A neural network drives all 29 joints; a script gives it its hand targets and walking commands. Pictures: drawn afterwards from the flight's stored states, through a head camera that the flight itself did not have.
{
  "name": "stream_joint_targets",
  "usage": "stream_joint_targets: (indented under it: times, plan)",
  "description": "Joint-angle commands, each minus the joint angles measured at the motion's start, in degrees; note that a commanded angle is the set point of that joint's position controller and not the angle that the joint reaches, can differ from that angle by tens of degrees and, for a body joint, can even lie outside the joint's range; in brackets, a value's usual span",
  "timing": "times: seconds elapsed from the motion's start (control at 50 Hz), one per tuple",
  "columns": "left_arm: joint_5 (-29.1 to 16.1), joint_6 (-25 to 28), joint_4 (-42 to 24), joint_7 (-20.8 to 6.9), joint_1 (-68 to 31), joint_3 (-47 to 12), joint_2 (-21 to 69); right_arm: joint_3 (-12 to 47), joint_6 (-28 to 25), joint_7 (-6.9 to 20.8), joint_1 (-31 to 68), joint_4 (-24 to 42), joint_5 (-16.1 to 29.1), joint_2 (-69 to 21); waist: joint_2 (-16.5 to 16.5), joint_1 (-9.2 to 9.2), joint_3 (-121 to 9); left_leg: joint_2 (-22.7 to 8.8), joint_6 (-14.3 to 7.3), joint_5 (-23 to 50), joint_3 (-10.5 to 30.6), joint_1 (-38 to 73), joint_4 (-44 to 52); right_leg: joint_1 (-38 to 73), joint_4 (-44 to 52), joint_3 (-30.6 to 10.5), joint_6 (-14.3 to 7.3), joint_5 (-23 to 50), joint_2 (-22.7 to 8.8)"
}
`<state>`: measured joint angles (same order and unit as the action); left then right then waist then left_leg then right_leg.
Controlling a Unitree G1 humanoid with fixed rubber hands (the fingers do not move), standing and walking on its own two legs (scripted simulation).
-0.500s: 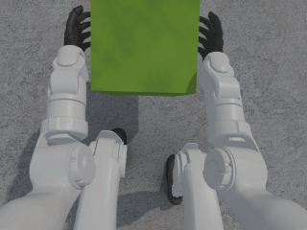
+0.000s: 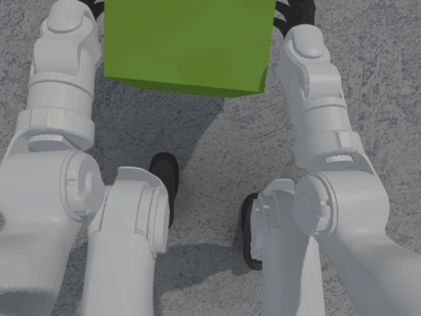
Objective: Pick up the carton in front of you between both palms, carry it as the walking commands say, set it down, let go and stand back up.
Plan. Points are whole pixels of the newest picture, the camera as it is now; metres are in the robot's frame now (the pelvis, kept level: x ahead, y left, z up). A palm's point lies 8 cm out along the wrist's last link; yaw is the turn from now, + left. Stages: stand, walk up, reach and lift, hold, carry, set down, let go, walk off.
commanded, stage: set down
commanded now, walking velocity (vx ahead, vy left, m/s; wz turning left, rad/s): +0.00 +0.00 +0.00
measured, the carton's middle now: (190, 30) +0.54 +0.11 -0.24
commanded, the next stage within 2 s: none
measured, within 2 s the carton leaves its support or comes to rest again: rests again in 0.36 s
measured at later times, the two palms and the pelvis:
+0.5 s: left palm (84, 16) +0.51 +0.26 -0.18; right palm (290, 33) +0.54 -0.04 -0.18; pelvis -0.01 +0.00 -0.01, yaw +0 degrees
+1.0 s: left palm (85, 28) +0.50 +0.27 -0.20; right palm (291, 37) +0.54 -0.05 -0.20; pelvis -0.01 +0.00 -0.02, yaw +0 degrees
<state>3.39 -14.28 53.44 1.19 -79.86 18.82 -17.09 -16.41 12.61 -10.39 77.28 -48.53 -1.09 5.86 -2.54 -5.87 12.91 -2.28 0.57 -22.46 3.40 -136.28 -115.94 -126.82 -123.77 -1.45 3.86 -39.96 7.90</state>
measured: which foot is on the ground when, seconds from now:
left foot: down 0.00-1.00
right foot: down 0.00-1.00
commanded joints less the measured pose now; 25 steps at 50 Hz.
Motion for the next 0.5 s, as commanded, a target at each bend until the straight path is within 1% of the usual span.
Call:
stream_joint_targets:
  times: [0.0, 0.1, 0.28, 0.32, 0.48]
  plan:
    - [-5.8, 1.5, -3.8, -16.0, -25.4, -17.9, 53.0, 24.3, -2.4, 15.6, 37.9, 7.2, 5.2, -50.9, -4.2, -3.75, -68.7, 5.6, -0.4, 20.2, -7.2, 52.2, 1.6, 16.5, 13.5, 6.1, -1.5, 17.6, 3.5]
    - [-4.9, 2.1, -2.2, -16.7, -25.5, -15.9, 51.3, 23.0, -2.7, 15.3, 37.4, 5.0, 4.7, -50.0, -5.1, -4.48, -64.4, 5.0, -0.5, 17.8, -7.6, 47.1, 1.1, 16.5, 13.5, 5.3, -1.6, 17.4, 3.4]
    - [-5.5, 3.3, 0.0, -17.4, -26.8, -14.1, 48.5, 21.9, -3.6, 14.6, 38.3, 3.7, 3.8, -46.8, -6.2, -4.36, -60.3, 4.6, -0.9, 17.0, -6.7, 43.7, 0.2, 16.4, 12.7, 4.8, -1.9, 17.5, 3.0]
    - [-5.5, 3.6, 0.8, -17.5, -27.1, -13.6, 47.3, 21.2, -3.4, 14.5, 36.9, 2.6, 2.8, -45.8, -6.1, -3.80, -57.9, 4.5, -1.0, 15.6, -6.3, 42.9, 0.3, 15.1, 12.9, 4.7, -2.0, 16.2, 2.8]
    - [-3.9, 3.8, 4.7, -17.2, -26.4, -12.1, 43.4, 16.0, -3.0, 15.5, 32.5, -2.2, -0.7, -41.0, -4.1, -1.98, -47.8, 4.8, -1.3, 11.1, -4.8, 41.3, 0.5, 9.8, 12.2, 4.9, -2.9, 11.1, 2.8]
